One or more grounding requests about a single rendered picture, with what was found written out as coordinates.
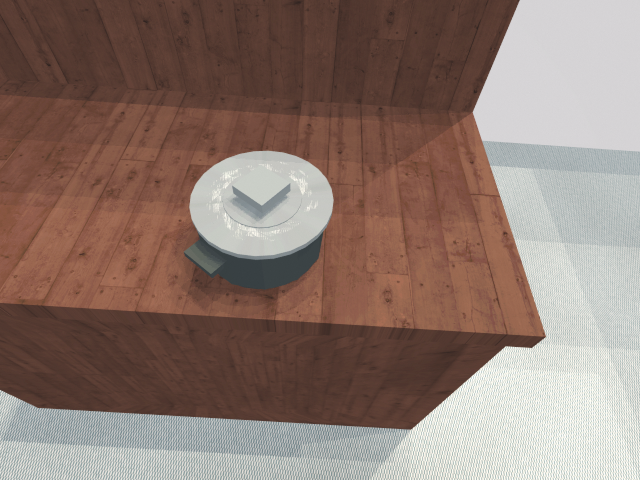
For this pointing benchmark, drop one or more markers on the knob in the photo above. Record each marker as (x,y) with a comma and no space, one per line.
(261,188)

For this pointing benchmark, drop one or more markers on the pot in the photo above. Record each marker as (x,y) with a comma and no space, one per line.
(255,274)

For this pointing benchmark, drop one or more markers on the table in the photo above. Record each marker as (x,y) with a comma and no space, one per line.
(110,113)

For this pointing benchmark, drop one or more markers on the lid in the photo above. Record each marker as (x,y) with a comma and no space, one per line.
(234,227)

